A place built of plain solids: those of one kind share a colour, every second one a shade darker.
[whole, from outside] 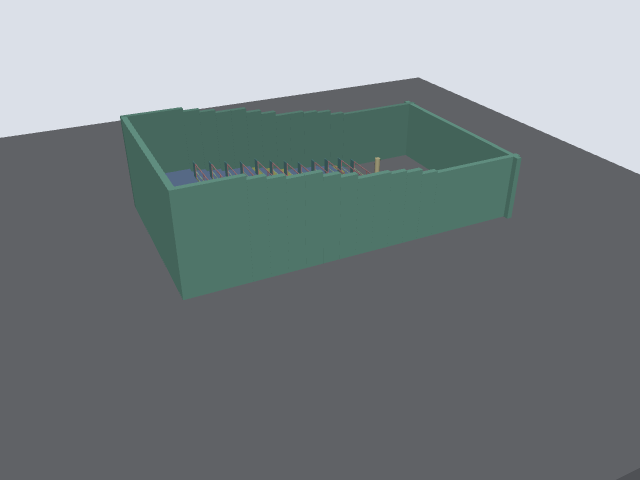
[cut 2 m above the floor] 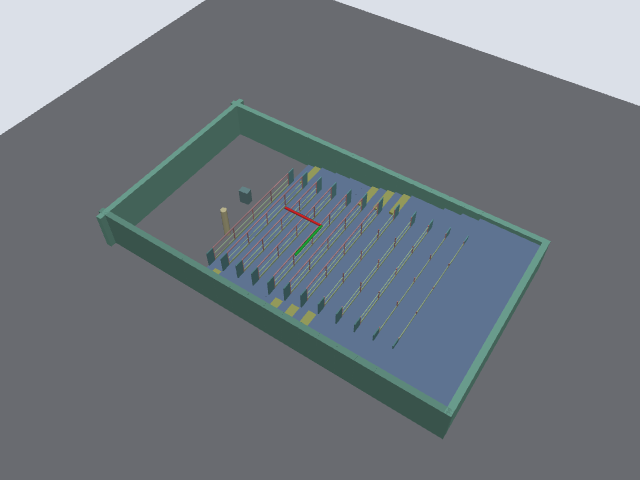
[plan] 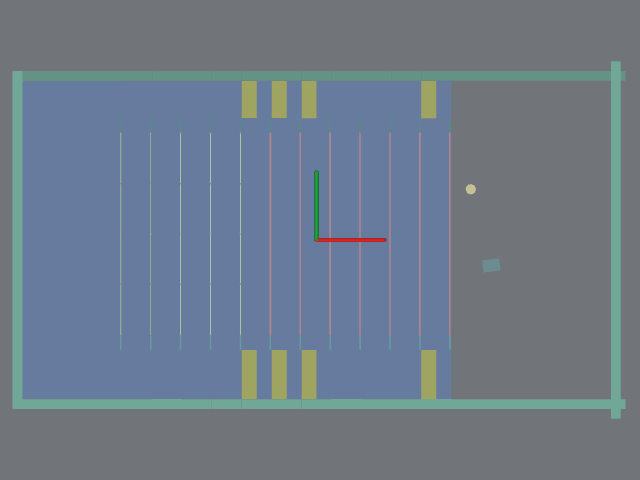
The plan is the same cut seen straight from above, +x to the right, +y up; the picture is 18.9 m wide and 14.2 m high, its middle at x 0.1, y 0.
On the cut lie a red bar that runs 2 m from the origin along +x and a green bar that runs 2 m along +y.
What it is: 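A raked hall of assembly; its floor steps down in tiers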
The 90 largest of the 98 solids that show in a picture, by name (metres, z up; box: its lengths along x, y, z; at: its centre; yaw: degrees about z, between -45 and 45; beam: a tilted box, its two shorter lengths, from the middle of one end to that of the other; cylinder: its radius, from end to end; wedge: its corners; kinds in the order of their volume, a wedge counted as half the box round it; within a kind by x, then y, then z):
{
 "floor_1": {"box": [2.95, 9.41, 9.0], "at": [-7.23, 0.0, -2.73]},
 "floor_2": {"box": [0.89, 9.41, 9.0], "at": [-5.31, 0.0, -2.91]},
 "floor_3": {"box": [0.89, 9.41, 9.0], "at": [-4.43, 0.0, -3.06]},
 "floor_4": {"box": [0.89, 9.41, 9.0], "at": [-3.54, 0.0, -3.23]},
 "floor_5": {"box": [0.89, 9.41, 9.0], "at": [-2.66, 0.0, -3.23]},
 "floor_6": {"box": [0.89, 9.41, 9.0], "at": [-1.77, 0.0, -3.48]},
 "floor_7": {"box": [0.89, 9.41, 9.0], "at": [-0.89, 0.0, -3.69]},
 "floor_8": {"box": [0.89, 9.41, 9.0], "at": [0.0, 0.0, -3.93]},
 "floor_9": {"box": [0.89, 9.41, 9.0], "at": [0.88, 0.0, -3.93]},
 "floor_10": {"box": [0.89, 9.41, 9.0], "at": [1.77, 0.0, -4.04]},
 "floor_11": {"box": [0.89, 9.41, 9.0], "at": [2.65, 0.0, -4.14]},
 "floor_12": {"box": [0.89, 9.41, 9.0], "at": [3.54, 0.0, -4.39]},
 "wall_1": {"box": [0.29, 10.0, 12.47], "at": [-8.85, 0.0, -0.99]},
 "wall_2": {"box": [3.24, 0.29, 12.47], "at": [-7.37, -4.85, -0.99]},
 "wall_3": {"box": [3.24, 0.29, 12.47], "at": [-7.37, 4.85, -0.99]},
 "wall_4": {"box": [0.89, 0.29, 12.47], "at": [-5.31, -4.85, -1.17]},
 "wall_5": {"box": [0.89, 0.29, 12.47], "at": [-5.31, 4.85, -1.17]},
 "wall_6": {"box": [0.89, 0.29, 12.47], "at": [-4.42, -4.85, -1.33]},
 "wall_7": {"box": [0.89, 0.29, 12.47], "at": [-4.42, 4.85, -1.33]},
 "wall_8": {"box": [0.89, 0.29, 12.47], "at": [-3.54, -4.85, -1.49]},
 "wall_9": {"box": [0.89, 0.29, 12.47], "at": [-3.54, 4.85, -1.49]},
 "wall_10": {"box": [0.89, 0.29, 12.47], "at": [-2.65, -4.85, -1.49]},
 "wall_11": {"box": [0.89, 0.29, 12.47], "at": [-2.65, 4.85, -1.49]},
 "wall_12": {"box": [0.89, 0.29, 12.47], "at": [-1.77, -4.85, -1.74]},
 "wall_13": {"box": [0.89, 0.29, 12.47], "at": [-1.77, 4.85, -1.74]},
 "wall_14": {"box": [0.89, 0.29, 12.47], "at": [-0.88, -4.85, -1.95]},
 "wall_15": {"box": [0.89, 0.29, 12.47], "at": [-0.88, 4.85, -1.95]},
 "wall_16": {"box": [0.89, 0.29, 12.47], "at": [0.0, -4.85, -2.2]},
 "wall_17": {"box": [0.89, 0.29, 12.47], "at": [0.0, 4.85, -2.2]},
 "wall_18": {"box": [0.89, 0.29, 12.47], "at": [0.89, -4.85, -2.2]},
 "wall_19": {"box": [0.89, 0.29, 12.47], "at": [0.89, 4.85, -2.2]},
 "wall_20": {"box": [0.89, 0.29, 12.47], "at": [1.77, -4.85, -2.3]},
 "wall_21": {"box": [0.89, 0.29, 12.47], "at": [1.77, 4.85, -2.3]},
 "wall_22": {"box": [0.89, 0.29, 12.47], "at": [2.66, -4.85, -2.41]},
 "wall_23": {"box": [0.89, 0.29, 12.47], "at": [2.66, 4.85, -2.41]},
 "wall_24": {"box": [0.89, 0.29, 12.47], "at": [3.54, -4.85, -2.65]},
 "wall_25": {"box": [0.89, 0.29, 12.47], "at": [3.54, 4.85, -2.65]},
 "wall_26": {"box": [5.16, 0.29, 12.47], "at": [6.56, -4.85, -2.76]},
 "wall_27": {"box": [5.16, 0.29, 12.47], "at": [6.56, 4.85, -2.76]},
 "wall_28": {"box": [0.29, 10.59, 12.47], "at": [8.85, 0.0, -2.76]},
 "tread_1": {"box": [0.44, 1.46, 0.13], "at": [-1.99, -3.98, 1.08]},
 "tread_2": {"box": [0.44, 1.1, 0.13], "at": [-1.99, 4.16, 1.08]},
 "tread_3": {"box": [0.44, 1.46, 0.1], "at": [-1.11, -3.98, 0.87]},
 "tread_4": {"box": [0.44, 1.1, 0.1], "at": [-1.11, 4.16, 0.87]},
 "tread_5": {"box": [0.44, 1.46, 0.12], "at": [-0.22, -3.98, 0.63]},
 "tread_6": {"box": [0.44, 1.1, 0.12], "at": [-0.22, 4.16, 0.63]},
 "tread_7": {"box": [0.44, 1.46, 0.12], "at": [3.32, -3.98, 0.17]},
 "tread_8": {"box": [0.44, 1.1, 0.12], "at": [3.32, 4.16, 0.17]},
 "guardend_1": {"box": [0.05, 0.42, 0.9], "at": [-4.02, 3.39, 1.89]},
 "guardend_2": {"box": [0.05, 0.42, 0.9], "at": [-3.14, -3.04, 1.72]},
 "guardend_3": {"box": [0.05, 0.42, 0.9], "at": [-3.14, 3.39, 1.72]},
 "guardend_4": {"box": [0.05, 0.42, 0.9], "at": [-2.25, -3.04, 1.72]},
 "guardend_5": {"box": [0.05, 0.42, 0.9], "at": [-2.25, 3.39, 1.72]},
 "guardend_6": {"box": [0.05, 0.42, 0.9], "at": [-1.37, -3.04, 1.47]},
 "guardend_7": {"box": [0.05, 0.42, 0.9], "at": [-1.37, 3.39, 1.47]},
 "guardend_8": {"box": [0.05, 0.42, 0.9], "at": [-0.48, -3.04, 1.27]},
 "guardend_9": {"box": [0.05, 0.42, 0.9], "at": [-0.48, 3.39, 1.27]},
 "guardend_10": {"box": [0.05, 0.42, 0.9], "at": [0.4, -3.04, 1.02]},
 "guardend_11": {"box": [0.05, 0.42, 0.9], "at": [0.4, 3.39, 1.02]},
 "guardend_12": {"box": [0.05, 0.42, 0.9], "at": [1.29, -3.04, 1.02]},
 "guardend_13": {"box": [0.05, 0.42, 0.9], "at": [1.29, 3.39, 1.02]},
 "guardend_14": {"box": [0.05, 0.42, 0.9], "at": [2.17, -3.04, 0.91]},
 "guardend_15": {"box": [0.05, 0.42, 0.9], "at": [2.17, 3.39, 0.91]},
 "guardend_16": {"box": [0.05, 0.42, 0.9], "at": [3.06, -3.04, 0.81]},
 "guardend_17": {"box": [0.05, 0.42, 0.9], "at": [3.06, 3.39, 0.81]},
 "guardend_18": {"box": [0.05, 0.42, 0.9], "at": [3.94, -3.04, 0.56]},
 "guardend_19": {"box": [0.05, 0.42, 0.9], "at": [3.94, 3.39, 0.56]},
 "guardkick_1": {"box": [0.03, 6.01, 0.12], "at": [-5.79, 0.18, 1.83]},
 "guardkick_2": {"box": [0.03, 6.01, 0.12], "at": [-4.91, 0.18, 1.65]},
 "guardkick_3": {"box": [0.03, 6.01, 0.12], "at": [-4.02, 0.18, 1.5]},
 "guardkick_4": {"box": [0.03, 6.01, 0.12], "at": [-3.14, 0.18, 1.33]},
 "guardkick_5": {"box": [0.03, 6.01, 0.12], "at": [-2.25, 0.18, 1.33]},
 "guardkick_6": {"box": [0.03, 6.01, 0.12], "at": [-1.37, 0.18, 1.08]},
 "guardkick_7": {"box": [0.03, 6.01, 0.12], "at": [-0.48, 0.18, 0.88]},
 "guardkick_8": {"box": [0.03, 6.01, 0.12], "at": [0.4, 0.18, 0.63]},
 "guardkick_9": {"box": [0.03, 6.01, 0.12], "at": [1.29, 0.18, 0.63]},
 "guardkick_10": {"box": [0.03, 6.01, 0.12], "at": [2.17, 0.18, 0.52]},
 "guardkick_11": {"box": [0.03, 6.01, 0.12], "at": [3.06, 0.18, 0.41]},
 "guardkick_12": {"box": [0.03, 6.01, 0.12], "at": [3.94, 0.18, 0.17]},
 "cabinet_1": {"box": [0.51, 0.36, 0.86], "at": [5.17, -0.75, 0.38], "yaw": 6.8},
 "roll_1": {"cylinder": 0.15, "from": [4.56, 1.5, 0.0], "to": [4.56, 1.5, 1.72]},
 "guardrail_1": {"box": [0.05, 6.01, 0.05], "at": [-1.37, 0.18, 1.9]},
 "guardrail_2": {"box": [0.05, 6.01, 0.05], "at": [-0.48, 0.18, 1.69]},
 "guardrail_3": {"box": [0.05, 6.01, 0.05], "at": [0.4, 0.18, 1.44]},
 "guardrail_4": {"box": [0.05, 6.01, 0.05], "at": [1.29, 0.18, 1.44]},
 "guardrail_5": {"box": [0.05, 6.01, 0.05], "at": [2.17, 0.18, 1.34]},
 "guardrail_6": {"box": [0.05, 6.01, 0.05], "at": [3.06, 0.18, 1.23]},
 "guardrail_7": {"box": [0.05, 6.01, 0.05], "at": [3.94, 0.18, 0.99]},
 "guardmid_1": {"box": [0.03, 6.01, 0.04], "at": [-4.02, 0.18, 1.89]},
 "guardmid_2": {"box": [0.03, 6.01, 0.04], "at": [-3.14, 0.18, 1.72]}
}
